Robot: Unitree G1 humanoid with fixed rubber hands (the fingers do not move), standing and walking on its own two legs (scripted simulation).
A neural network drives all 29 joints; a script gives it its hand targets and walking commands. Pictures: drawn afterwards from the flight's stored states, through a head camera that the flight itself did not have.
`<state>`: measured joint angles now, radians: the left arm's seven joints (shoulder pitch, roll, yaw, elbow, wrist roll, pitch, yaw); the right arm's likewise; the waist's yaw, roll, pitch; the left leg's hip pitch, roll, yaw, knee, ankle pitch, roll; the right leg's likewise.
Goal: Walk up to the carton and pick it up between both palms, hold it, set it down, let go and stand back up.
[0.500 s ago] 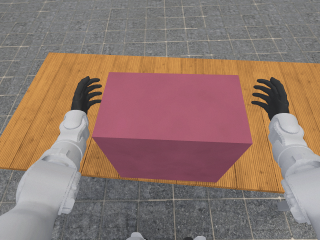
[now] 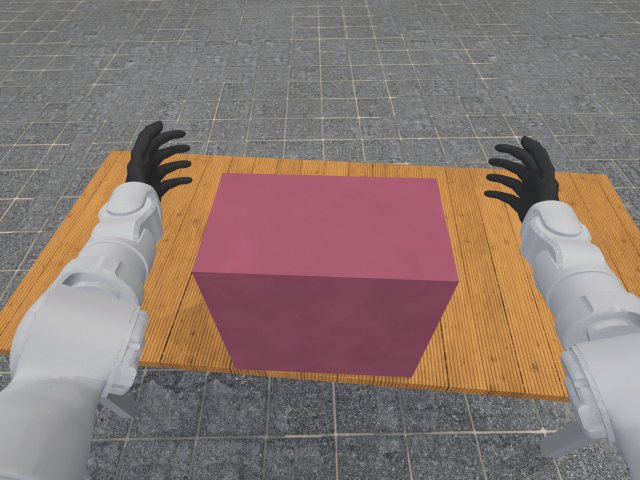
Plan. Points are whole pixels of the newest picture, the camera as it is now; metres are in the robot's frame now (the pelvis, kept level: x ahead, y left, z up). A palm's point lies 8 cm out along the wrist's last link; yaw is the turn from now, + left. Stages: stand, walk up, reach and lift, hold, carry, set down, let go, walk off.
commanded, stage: set down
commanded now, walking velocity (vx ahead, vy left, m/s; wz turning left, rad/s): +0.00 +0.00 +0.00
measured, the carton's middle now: (325, 283) +0.43 +0.02 -0.04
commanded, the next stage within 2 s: none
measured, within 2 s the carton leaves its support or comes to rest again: neither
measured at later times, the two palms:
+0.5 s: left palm (133, 245) +0.40 +0.27 +0.09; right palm (513, 269) +0.39 -0.22 +0.06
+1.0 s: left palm (133, 297) +0.35 +0.26 +0.04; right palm (526, 310) +0.34 -0.23 +0.04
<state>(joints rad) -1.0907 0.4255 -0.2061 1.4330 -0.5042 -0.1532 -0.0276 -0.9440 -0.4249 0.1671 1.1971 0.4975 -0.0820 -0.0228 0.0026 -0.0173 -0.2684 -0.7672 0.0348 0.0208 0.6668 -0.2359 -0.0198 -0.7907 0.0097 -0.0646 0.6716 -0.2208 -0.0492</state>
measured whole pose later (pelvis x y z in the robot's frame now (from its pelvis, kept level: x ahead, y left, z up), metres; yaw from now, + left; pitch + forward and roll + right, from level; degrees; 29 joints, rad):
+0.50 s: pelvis +0.03 +0.02 +0.03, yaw +0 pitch +9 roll -1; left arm -0.54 0.37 -0.03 0.84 -0.31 -0.04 0.00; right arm -0.48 -0.35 0.03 0.87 0.43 -0.11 0.01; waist 0.01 0.02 -0.09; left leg -0.42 0.04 0.01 0.48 -0.21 -0.01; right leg -0.40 0.02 -0.07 0.41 -0.16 -0.03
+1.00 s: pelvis +0.05 +0.01 +0.03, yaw +0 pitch +3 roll +0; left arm -0.25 0.31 0.09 0.74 -0.18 -0.14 -0.06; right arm -0.24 -0.33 0.12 0.83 0.47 -0.27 -0.01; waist 0.00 -0.02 -0.05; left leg -0.26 0.04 0.02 0.44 -0.23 -0.02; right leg -0.26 0.02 -0.07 0.40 -0.20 -0.03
